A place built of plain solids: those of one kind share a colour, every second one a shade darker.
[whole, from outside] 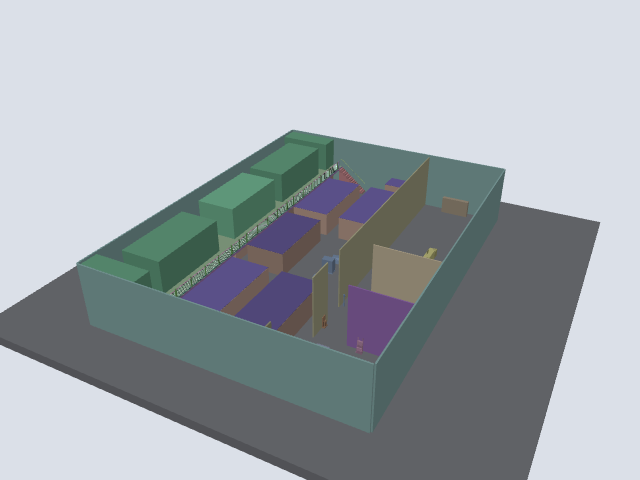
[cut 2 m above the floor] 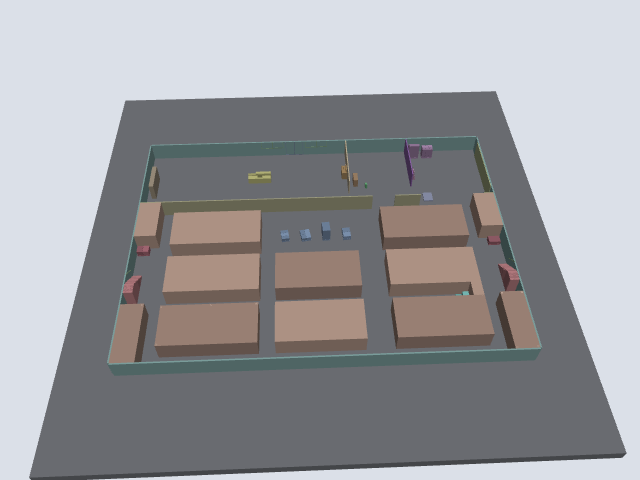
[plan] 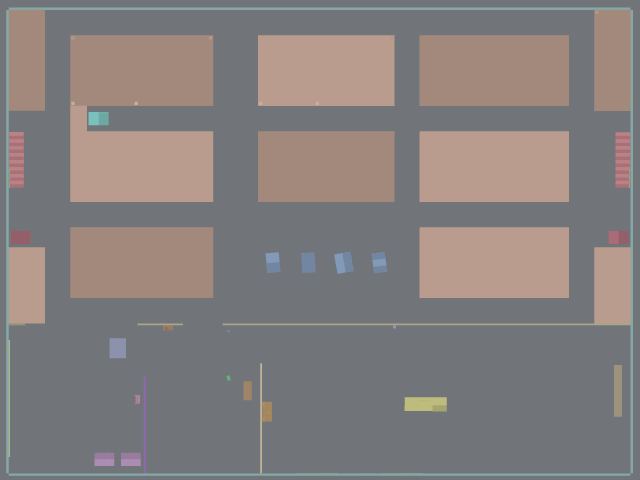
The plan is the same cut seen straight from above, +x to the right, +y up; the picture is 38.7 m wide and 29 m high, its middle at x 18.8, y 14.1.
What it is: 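A self-storage house; a reception shop, a loading bay, aisles of roller-shutter units, a steel mezzanine reached by steel stairs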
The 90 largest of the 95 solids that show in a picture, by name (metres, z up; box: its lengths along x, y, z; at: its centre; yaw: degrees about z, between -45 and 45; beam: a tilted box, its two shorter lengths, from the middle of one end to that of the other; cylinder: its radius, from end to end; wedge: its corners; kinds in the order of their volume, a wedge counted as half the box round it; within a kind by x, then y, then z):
{
 "units_1": {"box": [2.2, 4.61, 2.69], "at": [1.09, 11.36, 1.29]},
 "units_2": {"box": [2.2, 6.11, 2.69], "at": [1.09, 24.95, 1.29]},
 "units_3": {"box": [1.02, 1.56, 2.69], "at": [4.22, 21.43, 1.29]},
 "units_4": {"box": [8.64, 4.28, 2.69], "at": [8.03, 12.73, 1.29]},
 "units_5": {"box": [8.64, 4.28, 2.69], "at": [8.03, 18.53, 1.29]},
 "units_6": {"box": [8.64, 4.28, 2.69], "at": [8.03, 24.33, 1.29]},
 "units_7": {"box": [8.25, 4.28, 2.69], "at": [19.17, 18.53, 1.29]},
 "units_8": {"box": [8.25, 4.28, 2.69], "at": [19.17, 24.33, 1.29]},
 "units_9": {"box": [9.03, 4.28, 2.69], "at": [29.33, 12.73, 1.29]},
 "units_10": {"box": [9.03, 4.28, 2.69], "at": [29.33, 18.53, 1.29]},
 "units_11": {"box": [9.03, 4.28, 2.69], "at": [29.33, 24.33, 1.29]},
 "units_12": {"box": [2.2, 4.61, 2.69], "at": [36.47, 11.36, 1.29]},
 "units_13": {"box": [2.2, 6.11, 2.69], "at": [36.47, 24.95, 1.29]},
 "units_deck_1": {"box": [2.2, 6.11, 3.48], "at": [1.09, 24.95, 4.63]},
 "units_deck_2": {"box": [8.64, 4.28, 3.48], "at": [8.03, 24.33, 4.63]},
 "units_deck_3": {"box": [8.25, 4.28, 3.48], "at": [19.17, 24.33, 4.63]},
 "units_deck_4": {"box": [9.03, 4.28, 3.48], "at": [29.33, 24.33, 4.63]},
 "units_deck_5": {"box": [2.2, 6.11, 3.48], "at": [36.47, 24.95, 4.63]},
 "wall_1": {"box": [0.15, 28.0, 6.67], "at": [-0.07, 14.0, 3.29]},
 "wall_2": {"box": [37.56, 0.15, 6.67], "at": [18.78, -0.07, 3.29]},
 "wall_3": {"box": [37.56, 0.15, 6.67], "at": [18.78, 28.07, 3.29]},
 "wall_4": {"box": [0.15, 28.0, 6.67], "at": [37.63, 14.0, 3.29]},
 "slab_deck_1": {"box": [37.56, 7.39, 0.25], "at": [18.78, 24.3, 2.77]},
 "deck_stair_1": {"box": [0.9, 0.63, 0.22], "at": [0.46, 17.57, 0.06]},
 "deck_stair_2": {"box": [0.9, 0.63, 0.39], "at": [0.46, 17.78, 0.14]},
 "deck_stair_3": {"box": [0.9, 0.63, 0.56], "at": [0.46, 17.99, 0.23]},
 "deck_stair_4": {"box": [0.9, 0.63, 0.73], "at": [0.46, 18.2, 0.32]},
 "deck_stair_5": {"box": [0.9, 0.63, 0.9], "at": [0.46, 18.41, 0.4]},
 "deck_stair_6": {"box": [0.9, 0.63, 1.07], "at": [0.46, 18.62, 0.48]},
 "deck_stair_7": {"box": [0.9, 0.63, 1.24], "at": [0.46, 18.83, 0.57]},
 "deck_stair_8": {"box": [0.9, 0.63, 1.41], "at": [0.46, 19.04, 0.66]},
 "deck_stair_9": {"box": [0.9, 0.63, 1.58], "at": [0.46, 19.25, 0.74]},
 "deck_stair_10": {"box": [0.9, 0.63, 1.75], "at": [0.46, 19.46, 0.82]},
 "deck_stair_11": {"box": [0.9, 0.63, 1.92], "at": [0.46, 19.67, 0.91]},
 "deck_stair_12": {"box": [0.9, 0.63, 2.09], "at": [0.46, 19.88, 0.99]},
 "deck_stair_13": {"box": [0.9, 0.63, 2.26], "at": [0.46, 20.09, 1.08]},
 "deck_stair_14": {"box": [0.9, 0.63, 2.43], "at": [0.46, 20.3, 1.17]},
 "deck_stair_15": {"box": [0.9, 0.41, 2.6], "at": [0.46, 20.4, 1.25]},
 "deck_stair_16": {"box": [0.9, 0.22, 2.77], "at": [0.46, 20.51, 1.33]},
 "deck_stair_17": {"box": [0.9, 0.63, 0.22], "at": [37.1, 17.57, 0.06]},
 "deck_stair_18": {"box": [0.9, 0.63, 0.39], "at": [37.1, 17.78, 0.14]},
 "deck_stair_19": {"box": [0.9, 0.63, 0.56], "at": [37.1, 17.99, 0.23]},
 "deck_stair_20": {"box": [0.9, 0.63, 0.73], "at": [37.1, 18.2, 0.32]},
 "deck_stair_21": {"box": [0.9, 0.63, 0.9], "at": [37.1, 18.41, 0.4]},
 "deck_stair_22": {"box": [0.9, 0.63, 1.07], "at": [37.1, 18.62, 0.48]},
 "deck_stair_23": {"box": [0.9, 0.63, 1.24], "at": [37.1, 18.83, 0.57]},
 "deck_stair_24": {"box": [0.9, 0.63, 1.41], "at": [37.1, 19.04, 0.66]},
 "deck_stair_25": {"box": [0.9, 0.63, 1.58], "at": [37.1, 19.25, 0.74]},
 "deck_stair_26": {"box": [0.9, 0.63, 1.75], "at": [37.1, 19.46, 0.82]},
 "deck_stair_27": {"box": [0.9, 0.63, 1.92], "at": [37.1, 19.67, 0.91]},
 "deck_stair_28": {"box": [0.9, 0.63, 2.09], "at": [37.1, 19.88, 0.99]},
 "deck_stair_29": {"box": [0.9, 0.63, 2.26], "at": [37.1, 20.09, 1.08]},
 "deck_stair_30": {"box": [0.9, 0.63, 2.43], "at": [37.1, 20.3, 1.17]},
 "deck_stair_31": {"box": [0.9, 0.41, 2.6], "at": [37.1, 20.4, 1.25]},
 "deck_stair_32": {"box": [0.9, 0.22, 2.77], "at": [37.1, 20.51, 1.33]},
 "front_wall_1": {"box": [2.76, 0.12, 6.42], "at": [9.15, 9.0, 3.16]},
 "front_wall_2": {"box": [24.63, 0.12, 6.42], "at": [25.24, 9.0, 3.16]},
 "utop_1": {"box": [8.62, 4.26, 0.03], "at": [8.03, 12.73, 2.65]},
 "utop_2": {"box": [8.62, 4.26, 0.03], "at": [8.03, 18.53, 2.65]},
 "utop_3": {"box": [8.23, 4.26, 0.03], "at": [19.17, 18.53, 2.65]},
 "utop_4": {"box": [9.01, 4.26, 0.03], "at": [29.33, 12.73, 2.65]},
 "utop_5": {"box": [9.01, 4.26, 0.03], "at": [29.33, 18.53, 2.65]},
 "utop_6": {"box": [2.18, 4.59, 0.03], "at": [36.47, 11.36, 2.65]},
 "reception_side_1": {"box": [0.12, 6.66, 6.42], "at": [15.24, 3.33, 3.16]},
 "bay_side_1": {"box": [0.12, 5.86, 6.42], "at": [8.21, 2.93, 3.16]},
 "shelving_1": {"box": [0.49, 3.12, 1.98], "at": [36.8, 4.98, 0.94]},
 "loading_door_1": {"box": [0.08, 7.07, 4.25], "at": [0.04, 4.53, 2.08]},
 "bay_1": {"box": [0.39, 0.39, 1.2], "at": [5.37, 0.65, 0.74]},
 "bay_2": {"box": [0.39, 0.39, 1.2], "at": [5.77, 0.65, 0.74]},
 "bay_3": {"box": [0.39, 0.39, 1.2], "at": [5.77, 1.05, 0.74]},
 "bay_4": {"box": [0.39, 0.39, 1.2], "at": [6.17, 0.65, 0.74]},
 "bay_5": {"box": [1.19, 0.39, 1.41], "at": [7.37, 0.65, 0.86]},
 "bay_6": {"box": [1.19, 0.39, 1.77], "at": [7.37, 1.05, 1.04]},
 "park_1": {"box": [0.79, 0.59, 0.42], "at": [15.93, 13.03, 0.35], "yaw": 5.2},
 "park_2": {"box": [0.79, 0.59, 0.42], "at": [15.99, 12.43, 0.35], "yaw": 5.2},
 "park_3": {"box": [0.79, 1.19, 1.41], "at": [18.1, 12.73, 0.85], "yaw": 3.7},
 "park_4": {"box": [0.79, 0.39, 0.34], "at": [22.39, 12.73, 0.31], "yaw": 7.4},
 "park_5": {"box": [0.79, 0.39, 0.34], "at": [22.44, 12.33, 0.31], "yaw": 7.4},
 "counter_1": {"box": [1.7, 0.34, 1.08], "at": [24.76, 3.95, 0.49]},
 "counter_2": {"box": [2.54, 0.48, 0.77], "at": [25.18, 4.36, 0.34]},
 "counter_3": {"box": [0.88, 0.37, 0.82], "at": [26.02, 3.93, 0.36]},
 "foot_pallet_1": {"box": [1.19, 0.79, 0.36], "at": [0.72, 14.25, 0.34]},
 "foot_pallet_2": {"box": [0.59, 0.79, 0.55], "at": [36.54, 14.25, 0.42]},
 "foot_pallet_3": {"box": [0.59, 0.79, 0.55], "at": [37.14, 14.25, 0.42]},
 "more_packing_table_packing_table_1": {"box": [0.6, 1.2, 1.01], "at": [15.6, 3.73, 0.46]},
 "cleaner_cart_1": {"box": [0.5, 1.15, 1.07], "at": [14.43, 5.0, 0.48]},
 "dead_end_stock_1": {"box": [0.59, 0.79, 0.83], "at": [5.12, 21.43, 0.56]},
 "dead_end_stock_2": {"box": [0.59, 0.79, 0.41], "at": [5.72, 21.43, 0.35]},
 "onway_owbay_1": {"box": [1.0, 1.2, 0.19], "at": [6.58, 7.56, 0.05]},
 "deck_fascia_1": {"box": [37.56, 0.02, 0.25], "at": [18.78, 20.62, 2.76]}
}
